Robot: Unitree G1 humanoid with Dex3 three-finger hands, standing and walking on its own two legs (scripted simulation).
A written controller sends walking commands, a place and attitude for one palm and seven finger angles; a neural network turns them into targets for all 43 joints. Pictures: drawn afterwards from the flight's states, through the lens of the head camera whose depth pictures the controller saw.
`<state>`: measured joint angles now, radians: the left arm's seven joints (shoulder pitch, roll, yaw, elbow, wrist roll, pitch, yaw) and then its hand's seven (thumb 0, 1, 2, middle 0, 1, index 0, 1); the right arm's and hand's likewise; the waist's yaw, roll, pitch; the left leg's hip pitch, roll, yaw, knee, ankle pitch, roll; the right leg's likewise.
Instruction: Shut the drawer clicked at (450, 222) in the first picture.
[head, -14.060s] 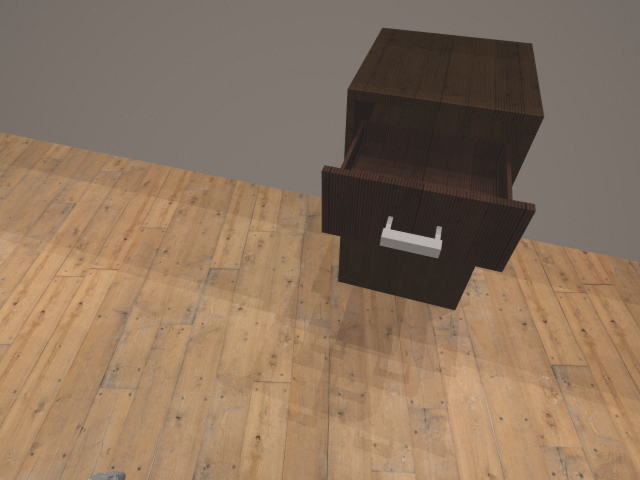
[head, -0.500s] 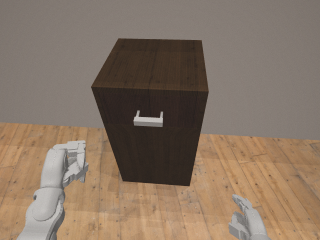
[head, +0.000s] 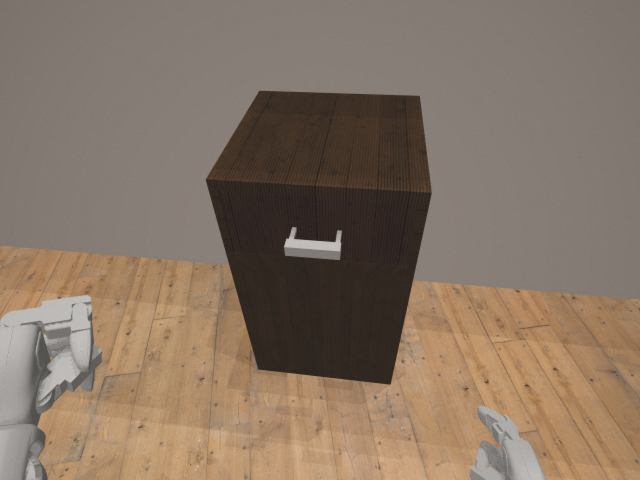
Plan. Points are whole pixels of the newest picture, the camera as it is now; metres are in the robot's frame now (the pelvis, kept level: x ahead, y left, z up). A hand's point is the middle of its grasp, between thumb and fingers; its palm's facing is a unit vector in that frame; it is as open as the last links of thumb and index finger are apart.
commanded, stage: step back with the hand held close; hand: left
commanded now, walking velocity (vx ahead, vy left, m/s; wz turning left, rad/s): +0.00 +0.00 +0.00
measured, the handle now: (314, 241) +0.61 +0.10 -0.10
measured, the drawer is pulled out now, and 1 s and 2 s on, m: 0.00 0.00 0.00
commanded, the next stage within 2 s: stop stepping back and stand still in 1.56 s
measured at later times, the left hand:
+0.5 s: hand (99, 354) +0.18 +0.24 +0.15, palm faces +0.26 -0.82 -0.51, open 3.2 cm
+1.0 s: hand (55, 396) +0.14 +0.25 +0.16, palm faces +0.32 -0.80 -0.51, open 3.2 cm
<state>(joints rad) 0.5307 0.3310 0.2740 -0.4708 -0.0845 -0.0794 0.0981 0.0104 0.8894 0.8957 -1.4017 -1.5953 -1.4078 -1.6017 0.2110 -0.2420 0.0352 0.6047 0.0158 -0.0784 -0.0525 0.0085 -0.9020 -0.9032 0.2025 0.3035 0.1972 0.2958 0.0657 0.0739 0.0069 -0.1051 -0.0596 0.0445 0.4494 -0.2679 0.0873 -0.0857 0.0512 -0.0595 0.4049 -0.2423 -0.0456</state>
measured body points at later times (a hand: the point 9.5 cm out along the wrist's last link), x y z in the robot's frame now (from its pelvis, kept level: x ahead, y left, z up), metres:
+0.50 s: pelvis -0.02 +0.01 +0.00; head +0.00 +0.00 +0.45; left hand +0.16 +0.28 +0.18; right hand +0.14 -0.25 -0.09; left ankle -0.01 +0.06 -0.74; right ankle -0.01 -0.09 -0.74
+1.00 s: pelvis -0.07 +0.02 -0.01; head -0.04 +0.03 +0.43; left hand +0.11 +0.29 +0.18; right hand +0.10 -0.23 -0.09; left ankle -0.01 +0.06 -0.74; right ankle -0.03 -0.10 -0.74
